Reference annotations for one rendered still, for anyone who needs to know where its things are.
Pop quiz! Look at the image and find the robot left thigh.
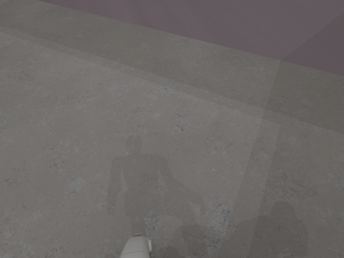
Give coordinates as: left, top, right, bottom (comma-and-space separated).
120, 236, 153, 258

